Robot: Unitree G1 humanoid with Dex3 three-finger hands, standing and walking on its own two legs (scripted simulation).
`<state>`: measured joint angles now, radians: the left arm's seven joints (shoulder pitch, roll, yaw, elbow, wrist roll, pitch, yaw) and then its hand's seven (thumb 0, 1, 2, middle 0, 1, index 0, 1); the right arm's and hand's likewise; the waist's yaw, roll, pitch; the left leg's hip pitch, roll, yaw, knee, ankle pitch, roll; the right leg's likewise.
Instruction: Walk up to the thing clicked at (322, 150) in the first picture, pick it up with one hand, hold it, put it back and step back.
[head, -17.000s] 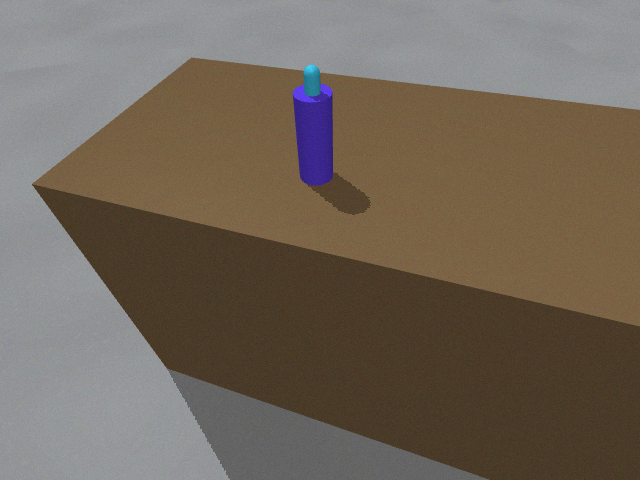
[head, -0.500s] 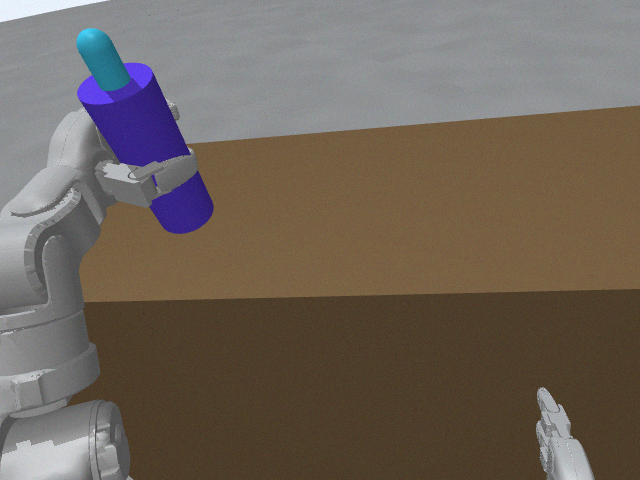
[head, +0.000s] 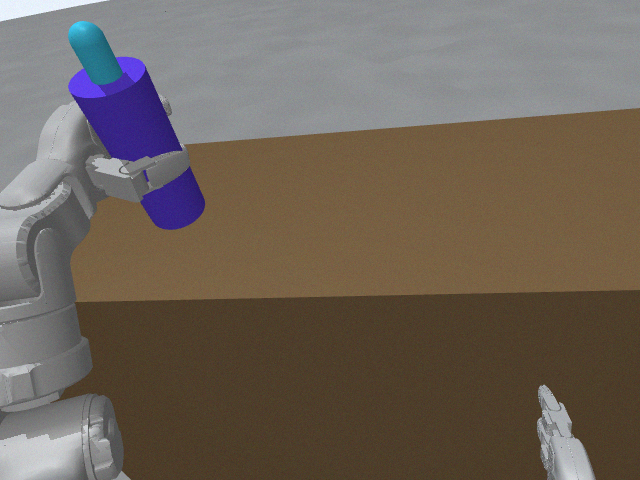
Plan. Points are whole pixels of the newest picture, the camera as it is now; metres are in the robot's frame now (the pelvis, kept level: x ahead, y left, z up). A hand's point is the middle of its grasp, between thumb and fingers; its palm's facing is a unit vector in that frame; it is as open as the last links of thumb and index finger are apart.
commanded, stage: hold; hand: left
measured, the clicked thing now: (139, 136) +0.33 +0.18 +0.34
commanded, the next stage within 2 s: crouch in 0.82 s
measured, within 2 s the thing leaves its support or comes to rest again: neither
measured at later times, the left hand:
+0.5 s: hand (161, 151) +0.33 +0.16 +0.32, palm faces +0.06 -1.00 -0.06, open 9.1 cm
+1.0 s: hand (157, 143) +0.33 +0.16 +0.33, palm faces +0.04 -1.00 -0.08, open 9.1 cm
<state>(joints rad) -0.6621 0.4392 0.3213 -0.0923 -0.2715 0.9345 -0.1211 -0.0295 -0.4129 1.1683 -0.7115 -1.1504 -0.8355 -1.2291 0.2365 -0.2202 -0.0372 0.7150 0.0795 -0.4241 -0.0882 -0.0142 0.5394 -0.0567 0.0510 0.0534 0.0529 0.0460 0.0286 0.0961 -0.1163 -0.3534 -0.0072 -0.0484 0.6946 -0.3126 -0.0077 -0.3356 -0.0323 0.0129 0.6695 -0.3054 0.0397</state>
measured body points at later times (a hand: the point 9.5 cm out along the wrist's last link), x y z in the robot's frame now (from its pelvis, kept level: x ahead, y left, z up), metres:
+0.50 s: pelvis +0.00 -0.01 +0.00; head -0.06 -0.05 +0.44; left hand +0.32 +0.22 +0.33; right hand +0.17 -0.25 -0.07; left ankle +0.04 +0.12 -0.72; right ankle +0.03 -0.15 -0.72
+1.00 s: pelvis +0.00 -0.01 +0.00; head -0.06 -0.05 +0.44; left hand +0.32 +0.22 +0.34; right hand +0.18 -0.24 -0.06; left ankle +0.04 +0.12 -0.72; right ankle +0.03 -0.15 -0.72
